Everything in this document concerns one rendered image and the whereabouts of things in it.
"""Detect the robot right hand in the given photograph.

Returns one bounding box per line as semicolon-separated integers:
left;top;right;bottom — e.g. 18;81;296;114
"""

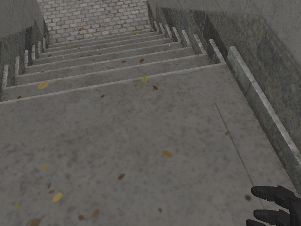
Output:
246;186;301;226

